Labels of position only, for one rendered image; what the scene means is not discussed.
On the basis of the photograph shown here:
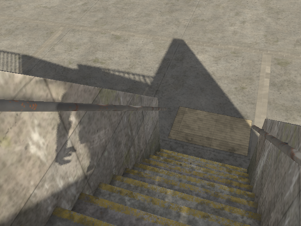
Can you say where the stairs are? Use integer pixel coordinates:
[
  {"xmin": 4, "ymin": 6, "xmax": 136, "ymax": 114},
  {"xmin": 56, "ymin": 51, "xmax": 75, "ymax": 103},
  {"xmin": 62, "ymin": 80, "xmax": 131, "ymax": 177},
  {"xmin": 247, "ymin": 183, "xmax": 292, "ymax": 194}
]
[{"xmin": 22, "ymin": 149, "xmax": 261, "ymax": 226}]

